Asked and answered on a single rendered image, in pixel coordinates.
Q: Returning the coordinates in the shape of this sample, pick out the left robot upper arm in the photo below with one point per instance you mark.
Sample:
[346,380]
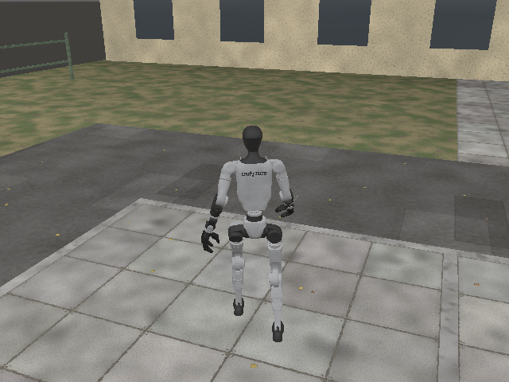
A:
[224,182]

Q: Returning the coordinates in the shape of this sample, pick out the robot head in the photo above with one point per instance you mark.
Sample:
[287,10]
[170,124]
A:
[252,137]

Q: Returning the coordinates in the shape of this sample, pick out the left robot forearm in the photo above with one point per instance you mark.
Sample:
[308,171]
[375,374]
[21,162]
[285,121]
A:
[213,216]

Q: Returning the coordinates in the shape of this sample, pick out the robot right hand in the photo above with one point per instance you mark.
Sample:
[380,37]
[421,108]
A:
[282,207]

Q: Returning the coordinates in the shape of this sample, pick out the right robot upper arm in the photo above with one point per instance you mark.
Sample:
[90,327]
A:
[282,178]

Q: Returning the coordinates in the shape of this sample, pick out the robot left hand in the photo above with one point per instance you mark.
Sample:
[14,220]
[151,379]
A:
[205,240]

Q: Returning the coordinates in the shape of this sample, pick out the right robot forearm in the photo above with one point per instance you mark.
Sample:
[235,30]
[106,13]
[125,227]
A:
[289,204]

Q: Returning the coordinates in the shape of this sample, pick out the left robot foot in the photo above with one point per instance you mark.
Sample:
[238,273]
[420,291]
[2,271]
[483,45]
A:
[238,308]

